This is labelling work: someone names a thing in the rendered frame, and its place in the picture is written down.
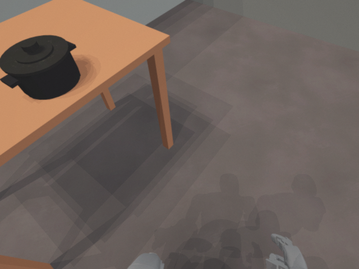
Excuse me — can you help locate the knob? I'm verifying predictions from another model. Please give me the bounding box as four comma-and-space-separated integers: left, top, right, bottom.
20, 39, 39, 53

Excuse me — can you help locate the pot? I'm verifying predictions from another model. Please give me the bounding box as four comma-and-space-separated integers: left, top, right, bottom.
0, 41, 81, 100

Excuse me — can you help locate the right robot hand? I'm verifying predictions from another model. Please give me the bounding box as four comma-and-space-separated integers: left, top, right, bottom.
266, 234, 307, 269

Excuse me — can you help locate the lid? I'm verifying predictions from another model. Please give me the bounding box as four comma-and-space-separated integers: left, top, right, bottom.
0, 35, 70, 77

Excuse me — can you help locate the left robot thigh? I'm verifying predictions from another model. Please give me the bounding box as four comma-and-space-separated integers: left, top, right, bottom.
128, 253, 164, 269

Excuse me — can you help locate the table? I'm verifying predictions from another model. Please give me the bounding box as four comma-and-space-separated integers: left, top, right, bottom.
0, 0, 173, 269

